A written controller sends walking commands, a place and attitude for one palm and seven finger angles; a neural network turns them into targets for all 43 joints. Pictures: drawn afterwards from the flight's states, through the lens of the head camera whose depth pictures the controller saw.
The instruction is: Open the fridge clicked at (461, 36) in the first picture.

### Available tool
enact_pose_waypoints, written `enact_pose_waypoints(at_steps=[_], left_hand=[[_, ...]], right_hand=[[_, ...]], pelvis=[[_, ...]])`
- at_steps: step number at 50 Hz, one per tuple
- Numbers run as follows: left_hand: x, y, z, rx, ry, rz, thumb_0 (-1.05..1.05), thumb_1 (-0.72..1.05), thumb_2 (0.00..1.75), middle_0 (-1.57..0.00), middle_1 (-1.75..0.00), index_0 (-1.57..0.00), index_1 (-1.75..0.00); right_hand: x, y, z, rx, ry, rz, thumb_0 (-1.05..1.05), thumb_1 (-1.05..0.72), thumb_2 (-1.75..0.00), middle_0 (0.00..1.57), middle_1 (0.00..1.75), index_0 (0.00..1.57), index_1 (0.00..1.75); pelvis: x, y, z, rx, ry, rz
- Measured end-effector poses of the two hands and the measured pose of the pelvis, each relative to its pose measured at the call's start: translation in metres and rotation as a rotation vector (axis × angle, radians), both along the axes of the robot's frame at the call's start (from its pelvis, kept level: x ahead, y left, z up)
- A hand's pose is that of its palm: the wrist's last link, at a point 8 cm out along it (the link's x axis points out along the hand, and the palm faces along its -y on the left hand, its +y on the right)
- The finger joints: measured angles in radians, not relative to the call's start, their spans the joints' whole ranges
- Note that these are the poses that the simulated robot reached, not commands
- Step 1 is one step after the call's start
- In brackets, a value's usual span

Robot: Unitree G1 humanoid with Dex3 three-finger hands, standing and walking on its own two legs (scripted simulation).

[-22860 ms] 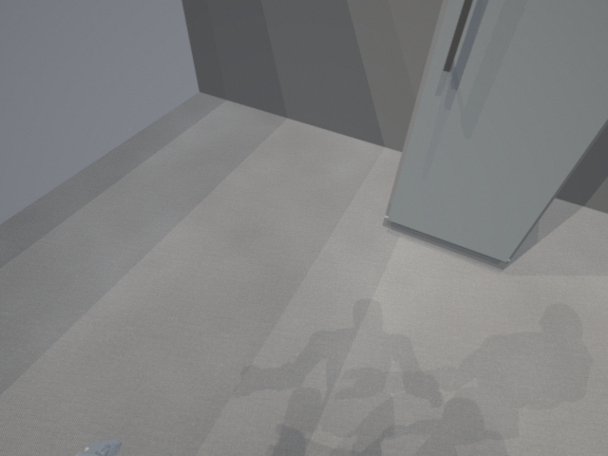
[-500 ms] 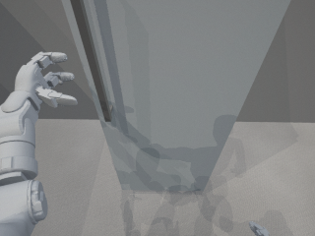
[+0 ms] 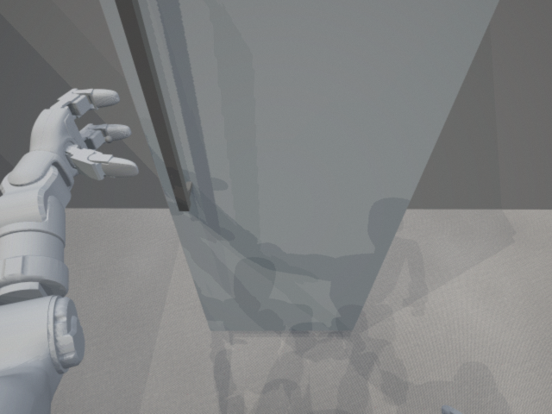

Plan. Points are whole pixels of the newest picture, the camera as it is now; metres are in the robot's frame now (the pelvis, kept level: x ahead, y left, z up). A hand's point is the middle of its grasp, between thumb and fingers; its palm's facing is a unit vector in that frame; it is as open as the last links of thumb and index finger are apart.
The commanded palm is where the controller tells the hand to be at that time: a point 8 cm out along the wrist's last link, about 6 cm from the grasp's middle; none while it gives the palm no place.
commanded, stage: move the hooked fingers beside the handle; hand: left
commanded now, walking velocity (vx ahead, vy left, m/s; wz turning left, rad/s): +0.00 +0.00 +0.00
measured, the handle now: (154, 76) +0.49 +0.17 +0.26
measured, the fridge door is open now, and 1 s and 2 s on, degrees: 0 0 0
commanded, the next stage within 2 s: feel for the door with the fingertips in 0.50 s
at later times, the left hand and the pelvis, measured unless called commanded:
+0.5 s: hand (105, 140) +0.42 +0.24 +0.21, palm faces +0.06 -1.00 +0.00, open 14.0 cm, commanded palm +0.40 +0.29 +0.21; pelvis +0.00 +0.00 +0.00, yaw +0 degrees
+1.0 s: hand (141, 139) +0.43 +0.19 +0.20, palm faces +0.06 -1.00 +0.00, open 14.0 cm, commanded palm +0.40 +0.24 +0.21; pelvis +0.00 +0.00 +0.00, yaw +0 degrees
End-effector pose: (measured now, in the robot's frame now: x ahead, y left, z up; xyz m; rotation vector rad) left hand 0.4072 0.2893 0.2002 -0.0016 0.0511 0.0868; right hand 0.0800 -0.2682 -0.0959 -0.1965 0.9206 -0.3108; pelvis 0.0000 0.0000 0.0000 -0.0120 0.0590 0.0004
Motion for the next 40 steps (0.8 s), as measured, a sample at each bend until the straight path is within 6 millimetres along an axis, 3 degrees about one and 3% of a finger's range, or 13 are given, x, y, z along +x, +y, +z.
enact_pose_waypoints(at_steps=[11,20,26,33,40], left_hand=[[-0.003,-0.001,0.013,-0.001,-0.067,-0.018,-0.01,-0.5,0.31,-0.3,-1.2,-0.3,-1.2],[-0.008,0.006,-0.002,0.009,-0.006,0.003,-0.01,-0.5,0.31,-0.3,-1.2,-0.3,-1.2],[-0.01,-0.002,0.007,0.0,-0.074,-0.029,-0.01,-0.5,0.3,-0.3,-1.2,-0.3,-1.2],[-0.001,-0.007,0.007,0.009,-0.019,-0.021,-0.01,-0.5,0.3,-0.3,-1.2,-0.3,-1.2],[0.0,-0.028,0.004,0.006,-0.044,-0.057,-0.01,-0.5,0.31,-0.3,-1.2,-0.29,-1.2]], right_hand=[[-0.007,-0.004,0.0,-0.005,0.009,-0.002,0.01,-0.9,-0.9,0.2,0.3,0.21,0.3],[-0.005,-0.006,0.001,-0.007,-0.003,-0.004,0.01,-0.9,-0.9,0.2,0.3,0.21,0.3],[0.0,-0.002,0.002,-0.013,-0.006,0.015,0.01,-0.9,-0.9,0.2,0.29,0.21,0.3],[0.004,0.003,0.002,0.002,-0.028,0.02,0.01,-0.9,-0.9,0.2,0.3,0.21,0.3],[0.003,0.009,-0.001,0.019,-0.019,0.025,0.01,-0.9,-0.9,0.2,0.3,0.21,0.3]], pelvis=[[-0.002,-0.003,0.0,-0.002,0.0,0.001],[-0.004,-0.002,-0.001,-0.003,0.003,0.0],[-0.005,-0.001,-0.001,-0.005,-0.006,0.008],[-0.006,0.001,-0.001,-0.006,0.003,0.007],[-0.004,0.003,0.0,-0.002,-0.003,0.006]])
